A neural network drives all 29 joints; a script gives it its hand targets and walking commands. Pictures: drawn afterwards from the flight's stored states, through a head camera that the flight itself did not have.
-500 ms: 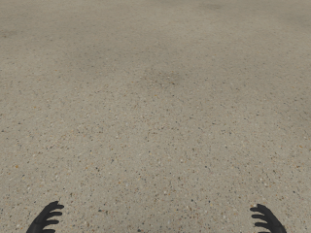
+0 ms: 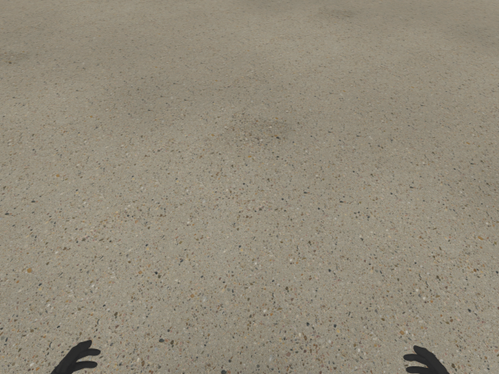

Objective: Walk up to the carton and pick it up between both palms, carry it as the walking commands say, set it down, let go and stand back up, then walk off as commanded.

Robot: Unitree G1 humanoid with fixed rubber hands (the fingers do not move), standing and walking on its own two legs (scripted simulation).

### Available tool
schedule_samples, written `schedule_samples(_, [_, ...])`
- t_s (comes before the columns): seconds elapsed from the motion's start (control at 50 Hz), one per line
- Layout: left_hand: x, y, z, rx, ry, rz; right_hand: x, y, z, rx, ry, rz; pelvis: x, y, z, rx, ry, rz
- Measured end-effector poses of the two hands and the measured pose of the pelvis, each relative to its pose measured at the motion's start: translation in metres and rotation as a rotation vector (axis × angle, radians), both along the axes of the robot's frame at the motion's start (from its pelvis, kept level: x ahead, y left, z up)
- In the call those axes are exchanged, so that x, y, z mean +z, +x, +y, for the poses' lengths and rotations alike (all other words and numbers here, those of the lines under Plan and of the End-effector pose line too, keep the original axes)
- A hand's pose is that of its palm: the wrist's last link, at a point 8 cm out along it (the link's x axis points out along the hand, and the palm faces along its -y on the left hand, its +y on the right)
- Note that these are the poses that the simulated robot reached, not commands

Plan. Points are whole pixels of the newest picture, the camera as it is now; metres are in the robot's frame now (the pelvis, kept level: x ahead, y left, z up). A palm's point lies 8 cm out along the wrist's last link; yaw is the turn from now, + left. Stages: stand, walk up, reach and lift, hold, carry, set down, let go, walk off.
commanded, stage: stand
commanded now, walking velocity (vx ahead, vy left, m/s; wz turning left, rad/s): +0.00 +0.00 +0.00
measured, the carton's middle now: out of the picture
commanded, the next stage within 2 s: walk up in 1.06 s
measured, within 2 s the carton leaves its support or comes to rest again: neither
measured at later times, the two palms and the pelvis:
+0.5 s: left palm out of the picture +0.10 +0.31 -0.09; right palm out of the picture +0.10 -0.31 -0.09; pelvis +0.00 +0.00 +0.01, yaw +0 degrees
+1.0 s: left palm out of the picture +0.10 +0.31 -0.09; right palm out of the picture +0.10 -0.31 -0.09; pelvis +0.00 +0.00 +0.01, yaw +0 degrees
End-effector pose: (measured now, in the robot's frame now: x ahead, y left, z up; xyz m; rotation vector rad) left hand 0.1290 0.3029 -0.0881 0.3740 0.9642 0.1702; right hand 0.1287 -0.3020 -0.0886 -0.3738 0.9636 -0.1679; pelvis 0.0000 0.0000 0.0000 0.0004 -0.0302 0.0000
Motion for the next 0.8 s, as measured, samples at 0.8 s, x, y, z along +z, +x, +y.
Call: schedule_samples(0.8, [-0.002,-0.03,0.01,0.057,0.013,0.138,-0.002,-0.029,-0.01,-0.062,-0.011,0.135,0.012,0.0,0.0,-0.003,0.0,-0.008])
